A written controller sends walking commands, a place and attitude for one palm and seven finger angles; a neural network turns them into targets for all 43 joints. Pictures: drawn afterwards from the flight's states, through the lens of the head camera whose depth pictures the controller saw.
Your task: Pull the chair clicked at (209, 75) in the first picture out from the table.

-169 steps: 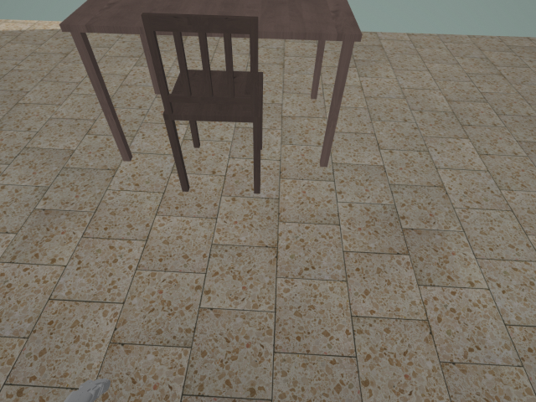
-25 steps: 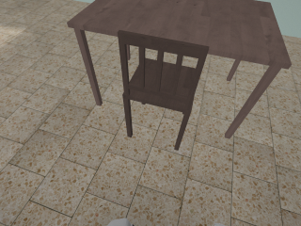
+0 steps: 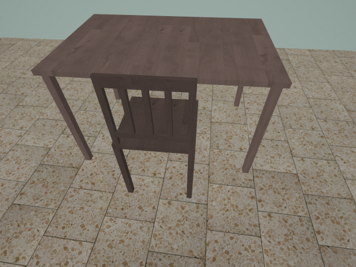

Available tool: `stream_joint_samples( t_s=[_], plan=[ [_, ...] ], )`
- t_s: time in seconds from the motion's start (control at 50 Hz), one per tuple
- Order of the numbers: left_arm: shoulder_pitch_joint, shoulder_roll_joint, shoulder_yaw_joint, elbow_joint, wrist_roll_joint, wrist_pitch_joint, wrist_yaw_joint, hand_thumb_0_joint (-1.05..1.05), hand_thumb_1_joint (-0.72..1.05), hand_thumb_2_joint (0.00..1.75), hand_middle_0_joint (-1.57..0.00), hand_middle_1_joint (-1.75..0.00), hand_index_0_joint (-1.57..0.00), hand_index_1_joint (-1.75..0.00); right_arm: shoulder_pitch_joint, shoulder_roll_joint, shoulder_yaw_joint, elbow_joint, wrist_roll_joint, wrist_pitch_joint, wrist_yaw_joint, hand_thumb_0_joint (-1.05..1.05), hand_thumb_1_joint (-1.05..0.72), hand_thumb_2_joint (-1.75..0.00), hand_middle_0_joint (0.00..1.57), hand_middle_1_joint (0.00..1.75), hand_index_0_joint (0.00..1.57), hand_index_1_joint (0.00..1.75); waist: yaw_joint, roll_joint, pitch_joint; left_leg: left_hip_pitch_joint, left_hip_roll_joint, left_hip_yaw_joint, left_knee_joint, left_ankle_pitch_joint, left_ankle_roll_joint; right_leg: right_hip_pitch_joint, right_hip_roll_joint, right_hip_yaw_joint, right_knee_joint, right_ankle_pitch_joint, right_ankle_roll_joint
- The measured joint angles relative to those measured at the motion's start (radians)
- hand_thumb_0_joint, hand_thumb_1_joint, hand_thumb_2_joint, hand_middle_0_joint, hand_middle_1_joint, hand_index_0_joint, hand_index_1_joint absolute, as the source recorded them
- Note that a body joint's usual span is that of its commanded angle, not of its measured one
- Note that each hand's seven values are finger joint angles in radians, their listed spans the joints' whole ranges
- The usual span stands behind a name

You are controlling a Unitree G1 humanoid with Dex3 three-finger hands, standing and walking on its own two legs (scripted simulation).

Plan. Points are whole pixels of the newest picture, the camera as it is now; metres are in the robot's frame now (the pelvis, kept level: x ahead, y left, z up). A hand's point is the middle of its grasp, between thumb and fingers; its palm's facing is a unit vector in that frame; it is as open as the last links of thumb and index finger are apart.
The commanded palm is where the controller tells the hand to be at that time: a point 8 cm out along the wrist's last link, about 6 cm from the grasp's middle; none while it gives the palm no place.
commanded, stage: take the last steps up to it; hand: left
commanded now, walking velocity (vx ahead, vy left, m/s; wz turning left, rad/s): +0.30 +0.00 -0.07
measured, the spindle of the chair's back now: (148, 113) +0.70 +0.18 -0.10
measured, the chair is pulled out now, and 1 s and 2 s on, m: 0.00 0.00 0.00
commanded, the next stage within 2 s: come to a stop and stand still in 0.54 s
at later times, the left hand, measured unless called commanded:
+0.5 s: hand (108, 259) +0.18 +0.21 -0.17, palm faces -0.02 -0.98 -0.19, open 7.3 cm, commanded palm none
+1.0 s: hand (126, 229) +0.26 +0.18 -0.18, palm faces +0.04 -0.97 -0.22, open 7.3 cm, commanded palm none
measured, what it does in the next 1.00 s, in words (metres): walks ahead: left foot, then right foot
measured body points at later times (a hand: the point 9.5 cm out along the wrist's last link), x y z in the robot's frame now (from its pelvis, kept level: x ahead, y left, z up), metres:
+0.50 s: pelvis +0.13 +0.02 +0.00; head +0.15 +0.03 +0.45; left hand +0.18 +0.26 -0.16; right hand +0.07 -0.17 -0.15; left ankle +0.09 +0.13 -0.74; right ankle +0.17 -0.10 -0.70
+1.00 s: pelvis +0.19 +0.00 -0.01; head +0.22 +0.00 +0.44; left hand +0.26 +0.23 -0.16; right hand +0.25 -0.24 -0.16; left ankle +0.21 +0.12 -0.72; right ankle +0.25 -0.10 -0.74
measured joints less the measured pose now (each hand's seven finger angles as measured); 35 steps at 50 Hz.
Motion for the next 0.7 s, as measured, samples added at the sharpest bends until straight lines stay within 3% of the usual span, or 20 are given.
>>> stream_joint_samples(
  t_s=[0.08,0.22,0.26,0.3,0.34,0.38,0.44,0.5,0.62,0.64,0.7],
  plan=[
    [0.022,-0.003,-0.004,0.026,0.0,-0.006,-0.008,0.0,0.91,0.9,-0.2,-0.29,-0.2,-0.3,0.019,0.002,-0.001,-0.007,0.001,-0.018,0.002,0.01,-0.91,-0.9,0.2,0.3,0.19,0.3,-0.016,-0.001,0.017,0.0,0.01,-0.006,-0.095,0.045,-0.01,0.048,0.014,0.0,-0.08,0.022,0.003],
    [0.048,-0.002,0.002,0.061,-0.007,-0.004,-0.015,0.0,0.9,0.9,-0.2,-0.29,-0.2,-0.3,0.026,0.028,0.018,0.0,0.004,-0.046,0.0,0.01,-0.91,-0.9,0.19,0.3,0.19,0.3,-0.001,-0.009,0.043,0.106,-0.004,0.005,-0.383,0.092,0.008,0.084,0.027,-0.004,-0.048,-0.047,0.03],
    [0.053,0.004,0.005,0.074,-0.012,0.006,-0.018,0.0,0.9,0.9,-0.2,-0.29,-0.2,-0.3,0.023,0.042,0.021,-0.001,-0.001,-0.067,-0.01,0.01,-0.91,-0.9,0.2,0.3,0.19,0.3,-0.005,-0.035,0.049,0.129,-0.021,0.021,-0.4,0.128,0.027,0.038,0.007,0.011,0.096,-0.122,0.027],
    [0.042,0.008,0.008,0.085,-0.009,0.022,-0.02,0.0,0.91,0.9,-0.2,-0.29,-0.2,-0.3,0.03,0.053,0.026,-0.008,-0.003,-0.079,-0.019,0.01,-0.92,-0.9,0.2,0.3,0.2,0.3,-0.012,-0.053,0.051,0.155,-0.029,0.046,-0.395,0.101,0.035,-0.055,0.001,0.036,0.331,-0.187,0.01],
    [0.019,0.012,0.01,0.089,-0.005,0.028,-0.024,0.0,0.91,0.9,-0.2,-0.29,-0.2,-0.3,0.047,0.064,0.032,-0.008,-0.001,-0.088,-0.03,0.01,-0.92,-0.9,0.2,0.3,0.2,0.3,-0.025,-0.058,0.048,0.199,-0.037,0.06,-0.441,0.099,0.036,-0.145,-0.006,0.038,0.502,-0.166,0.004],
    [-0.015,0.017,0.013,0.079,-0.003,0.027,-0.029,0.0,0.91,0.9,-0.2,-0.29,-0.2,-0.3,0.069,0.075,0.039,0.002,0.002,-0.094,-0.037,0.01,-0.92,-0.9,0.2,0.3,0.2,0.3,-0.032,-0.058,0.048,0.245,-0.045,0.066,-0.502,0.115,0.033,-0.214,-0.021,0.036,0.571,-0.117,0.01],
    [-0.072,0.025,0.015,0.049,-0.002,0.026,-0.024,0.01,0.92,0.9,-0.2,-0.29,-0.2,-0.3,0.101,0.092,0.047,0.027,0.004,-0.097,-0.041,0.01,-0.91,-0.9,0.2,0.3,0.2,0.3,-0.034,-0.052,0.051,0.305,-0.053,0.07,-0.575,0.131,0.032,-0.275,-0.043,0.033,0.529,-0.066,0.025],
    [-0.12,0.043,0.02,0.023,-0.006,0.027,-0.022,0.01,0.94,0.9,-0.2,-0.29,-0.2,-0.3,0.129,0.104,0.049,0.049,0.002,-0.09,-0.038,0.01,-0.91,-0.9,0.2,0.3,0.2,0.3,-0.04,-0.042,0.056,0.35,-0.054,0.07,-0.608,0.124,0.02,-0.285,-0.059,0.024,0.392,-0.04,0.032],
    [-0.175,0.041,0.016,-0.017,-0.004,0.008,-0.027,0.01,0.93,0.9,-0.19,-0.29,-0.2,-0.3,0.165,0.098,0.039,0.079,0.001,-0.068,-0.029,0.01,-0.9,-0.9,0.2,0.3,0.2,0.3,-0.059,-0.014,0.068,0.389,-0.035,0.073,-0.52,0.018,-0.021,-0.195,-0.043,-0.01,0.119,0.054,0.023],
    [-0.178,0.037,0.015,-0.02,-0.002,-0.003,-0.026,0.0,0.92,0.9,-0.19,-0.29,-0.2,-0.3,0.172,0.094,0.037,0.083,0.004,-0.065,-0.027,0.01,-0.9,-0.9,0.2,0.3,0.2,0.3,-0.056,-0.008,0.067,0.374,-0.026,0.07,-0.46,-0.021,-0.021,-0.181,-0.037,-0.014,0.098,0.106,0.012],
    [-0.186,0.008,0.003,-0.021,-0.008,-0.024,-0.018,0.0,0.92,0.9,-0.19,-0.29,-0.2,-0.3,0.142,0.07,0.034,0.089,0.014,-0.044,-0.028,0.01,-0.9,-0.9,0.2,0.3,0.2,0.3,-0.059,0.035,0.081,0.246,-0.012,-0.011,-0.138,-0.133,0.007,-0.166,-0.012,-0.047,0.15,0.047,-0.018]
  ],
)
